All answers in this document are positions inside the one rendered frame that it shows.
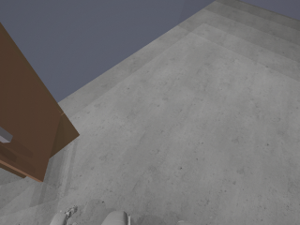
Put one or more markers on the left robot thigh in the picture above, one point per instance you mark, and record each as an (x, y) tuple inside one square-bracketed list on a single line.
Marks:
[(119, 217)]

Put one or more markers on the handle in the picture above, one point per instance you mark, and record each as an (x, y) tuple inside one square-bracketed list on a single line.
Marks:
[(5, 137)]

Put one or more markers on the robot left hand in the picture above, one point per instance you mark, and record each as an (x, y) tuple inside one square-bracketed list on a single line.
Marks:
[(62, 217)]

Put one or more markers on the cupboard door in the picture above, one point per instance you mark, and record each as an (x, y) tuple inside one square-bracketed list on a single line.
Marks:
[(28, 114)]

